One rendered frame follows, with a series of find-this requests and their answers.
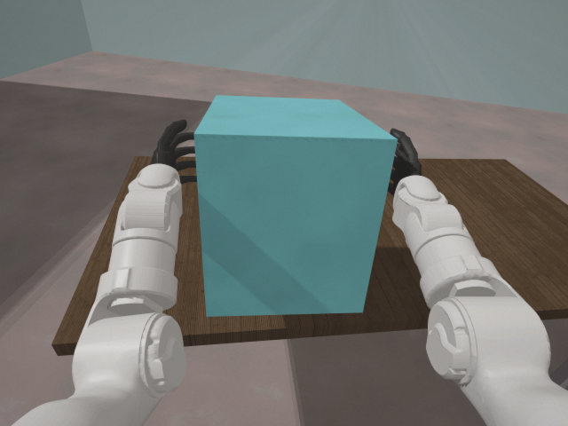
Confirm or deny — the left robot forearm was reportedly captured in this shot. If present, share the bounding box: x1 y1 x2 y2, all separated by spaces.
72 163 183 385

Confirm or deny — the robot left upper arm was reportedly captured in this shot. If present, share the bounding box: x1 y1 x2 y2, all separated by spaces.
12 312 187 426

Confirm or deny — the robot right upper arm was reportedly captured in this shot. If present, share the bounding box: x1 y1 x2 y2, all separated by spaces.
426 296 568 426

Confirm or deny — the robot left hand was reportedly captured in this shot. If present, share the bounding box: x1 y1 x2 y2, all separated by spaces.
150 120 197 184

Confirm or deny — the right robot forearm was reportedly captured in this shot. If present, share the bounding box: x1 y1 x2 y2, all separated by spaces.
392 176 551 368

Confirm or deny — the table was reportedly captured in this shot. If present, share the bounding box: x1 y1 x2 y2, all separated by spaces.
51 156 568 389

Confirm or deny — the robot right hand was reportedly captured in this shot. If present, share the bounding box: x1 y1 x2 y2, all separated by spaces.
388 128 422 198

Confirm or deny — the carton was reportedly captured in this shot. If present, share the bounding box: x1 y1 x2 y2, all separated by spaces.
194 95 398 317

